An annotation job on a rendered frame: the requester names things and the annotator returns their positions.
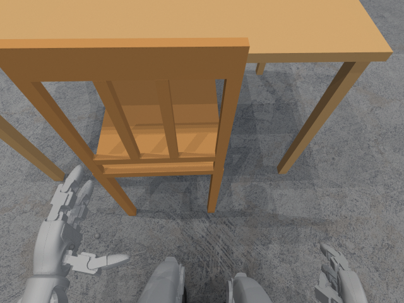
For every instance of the table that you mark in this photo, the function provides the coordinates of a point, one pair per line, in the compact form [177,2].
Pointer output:
[277,30]

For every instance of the robot shin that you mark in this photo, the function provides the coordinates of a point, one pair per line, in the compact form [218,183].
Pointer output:
[240,274]
[178,300]

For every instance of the right robot hand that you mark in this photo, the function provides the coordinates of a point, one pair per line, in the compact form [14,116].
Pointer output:
[345,284]

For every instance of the left robot shin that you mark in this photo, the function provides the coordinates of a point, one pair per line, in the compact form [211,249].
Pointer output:
[178,300]

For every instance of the left robot forearm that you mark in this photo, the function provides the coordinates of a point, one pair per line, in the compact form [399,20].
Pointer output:
[45,289]

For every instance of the chair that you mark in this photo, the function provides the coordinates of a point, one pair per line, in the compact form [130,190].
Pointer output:
[161,112]

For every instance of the left robot hand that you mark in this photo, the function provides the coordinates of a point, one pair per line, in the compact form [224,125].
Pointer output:
[61,228]

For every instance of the right robot shin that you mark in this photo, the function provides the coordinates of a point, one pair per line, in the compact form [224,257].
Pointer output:
[240,274]

